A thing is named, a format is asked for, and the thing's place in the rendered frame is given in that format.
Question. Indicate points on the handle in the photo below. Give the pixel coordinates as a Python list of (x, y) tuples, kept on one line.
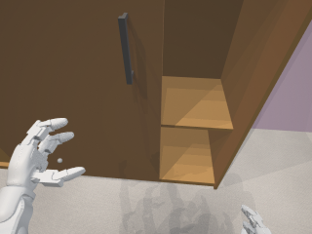
[(124, 37)]

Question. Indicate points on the left robot forearm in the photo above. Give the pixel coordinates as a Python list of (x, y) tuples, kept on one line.
[(16, 209)]

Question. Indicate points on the left robot hand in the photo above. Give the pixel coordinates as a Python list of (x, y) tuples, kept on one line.
[(22, 169)]

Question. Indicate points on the right robot hand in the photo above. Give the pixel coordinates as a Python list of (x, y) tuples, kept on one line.
[(256, 222)]

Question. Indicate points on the wardrobe door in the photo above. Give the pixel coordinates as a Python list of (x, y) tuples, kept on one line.
[(64, 59), (4, 157)]

